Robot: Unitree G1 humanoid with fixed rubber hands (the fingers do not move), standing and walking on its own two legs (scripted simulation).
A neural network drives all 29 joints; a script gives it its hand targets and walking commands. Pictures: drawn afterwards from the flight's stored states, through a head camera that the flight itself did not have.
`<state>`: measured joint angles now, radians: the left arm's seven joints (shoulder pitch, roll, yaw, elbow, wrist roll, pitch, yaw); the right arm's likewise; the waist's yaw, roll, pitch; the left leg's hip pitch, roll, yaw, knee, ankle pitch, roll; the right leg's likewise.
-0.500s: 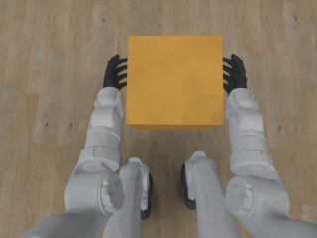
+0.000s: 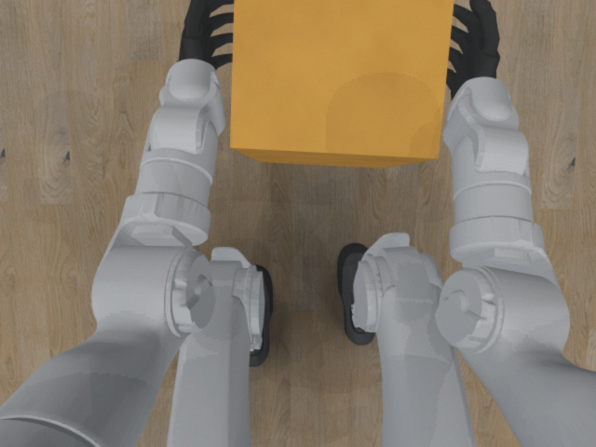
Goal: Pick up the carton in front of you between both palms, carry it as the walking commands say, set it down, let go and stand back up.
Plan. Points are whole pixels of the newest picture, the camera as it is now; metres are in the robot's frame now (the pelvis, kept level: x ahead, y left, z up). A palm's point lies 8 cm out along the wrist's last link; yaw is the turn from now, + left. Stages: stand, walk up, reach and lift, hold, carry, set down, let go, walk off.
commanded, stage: set down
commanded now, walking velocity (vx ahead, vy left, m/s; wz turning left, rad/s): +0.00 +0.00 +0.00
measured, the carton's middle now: (330, 83) +0.52 -0.06 -0.21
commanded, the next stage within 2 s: none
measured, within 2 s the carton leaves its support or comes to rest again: rests again in 0.94 s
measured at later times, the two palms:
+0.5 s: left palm (224, 72) +0.55 +0.08 -0.22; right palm (452, 79) +0.51 -0.22 -0.20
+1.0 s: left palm (225, 75) +0.55 +0.08 -0.23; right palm (451, 84) +0.51 -0.23 -0.22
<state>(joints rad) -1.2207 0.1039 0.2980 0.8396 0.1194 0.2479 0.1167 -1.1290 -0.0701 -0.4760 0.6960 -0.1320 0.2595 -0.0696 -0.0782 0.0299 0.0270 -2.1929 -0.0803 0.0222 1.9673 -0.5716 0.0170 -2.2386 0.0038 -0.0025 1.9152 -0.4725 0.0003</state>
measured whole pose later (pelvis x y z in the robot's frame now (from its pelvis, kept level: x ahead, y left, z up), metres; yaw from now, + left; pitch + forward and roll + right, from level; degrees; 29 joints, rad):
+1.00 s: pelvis -0.01 +0.00 -0.07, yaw -2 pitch +36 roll -2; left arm -1.46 0.19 0.25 1.05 0.11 0.20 0.05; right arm -1.37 -0.27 -0.42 1.03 -0.03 0.18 -0.01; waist -0.07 0.00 0.32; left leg -2.27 -0.08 0.01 2.25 -0.62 0.03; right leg -2.30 0.02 -0.02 2.17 -0.51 0.01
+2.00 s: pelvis +0.00 +0.00 +0.00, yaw -2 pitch +42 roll -1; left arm -1.32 0.33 0.15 1.01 -0.05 0.17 0.08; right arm -1.19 -0.27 -0.27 0.89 0.13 0.14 -0.10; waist -0.09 0.02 0.08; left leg -2.14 -0.06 0.00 2.00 -0.60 0.01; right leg -2.19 0.04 -0.01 1.93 -0.48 0.00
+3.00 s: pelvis +0.07 -0.01 +0.27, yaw +0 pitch +35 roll +1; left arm -0.61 0.15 0.22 0.64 0.11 0.13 0.07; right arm -0.53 -0.23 -0.22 0.65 -0.04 0.09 0.10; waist -0.06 0.01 -0.04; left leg -1.18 -0.06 -0.05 0.90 -0.33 0.00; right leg -1.22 0.03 0.01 0.87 -0.26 -0.02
